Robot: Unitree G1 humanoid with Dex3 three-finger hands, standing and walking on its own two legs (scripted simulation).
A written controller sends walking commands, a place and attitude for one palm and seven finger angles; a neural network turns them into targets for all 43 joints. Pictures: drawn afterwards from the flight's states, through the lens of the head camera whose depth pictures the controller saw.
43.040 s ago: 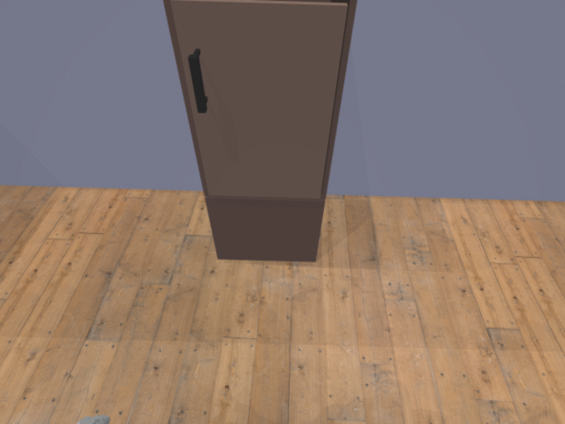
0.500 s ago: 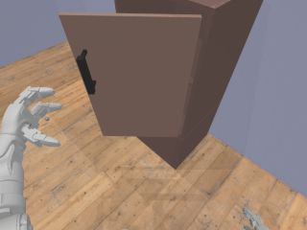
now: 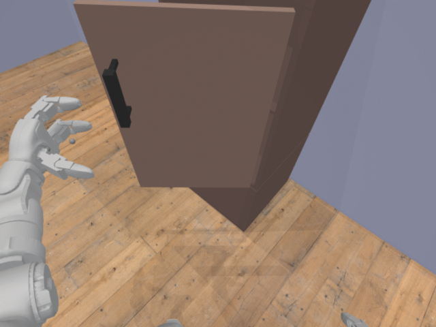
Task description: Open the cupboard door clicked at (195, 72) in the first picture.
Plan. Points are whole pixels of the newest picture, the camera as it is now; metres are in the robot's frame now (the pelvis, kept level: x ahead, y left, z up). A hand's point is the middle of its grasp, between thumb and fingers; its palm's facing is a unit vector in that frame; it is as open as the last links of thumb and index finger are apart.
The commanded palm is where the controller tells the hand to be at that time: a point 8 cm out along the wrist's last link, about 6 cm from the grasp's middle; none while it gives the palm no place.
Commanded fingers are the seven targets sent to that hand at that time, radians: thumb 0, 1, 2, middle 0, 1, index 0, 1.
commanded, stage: move the hooked fingers beside the handle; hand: left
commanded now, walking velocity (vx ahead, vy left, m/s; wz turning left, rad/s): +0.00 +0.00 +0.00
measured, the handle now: (120, 94) +0.56 +0.22 +0.09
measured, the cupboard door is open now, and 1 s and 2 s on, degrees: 42 42 42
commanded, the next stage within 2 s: slide the fingers in behind the handle in 1.56 s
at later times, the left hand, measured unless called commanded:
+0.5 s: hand (79, 115) +0.47 +0.27 +0.11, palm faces +0.03 -1.00 +0.01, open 14.0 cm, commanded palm +0.46 +0.33 +0.10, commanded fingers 0.00 -0.50 0.30 -0.30 -1.20 -0.30 -1.20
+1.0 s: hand (87, 107) +0.51 +0.27 +0.10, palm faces +0.04 -1.00 +0.01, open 14.0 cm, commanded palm +0.48 +0.32 +0.10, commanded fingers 0.00 -0.50 0.30 -0.30 -1.20 -0.30 -1.20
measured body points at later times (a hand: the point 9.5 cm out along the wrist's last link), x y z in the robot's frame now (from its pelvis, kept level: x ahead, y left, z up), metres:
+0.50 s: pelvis +0.00 +0.00 -0.01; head +0.10 +0.02 +0.43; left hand +0.47 +0.33 +0.11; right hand +0.01 -0.29 -0.11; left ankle +0.04 +0.10 -0.71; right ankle -0.03 -0.12 -0.71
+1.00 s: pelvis +0.02 +0.00 -0.02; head +0.13 +0.02 +0.42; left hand +0.50 +0.33 +0.10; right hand +0.00 -0.27 -0.12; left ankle +0.04 +0.10 -0.71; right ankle -0.03 -0.12 -0.71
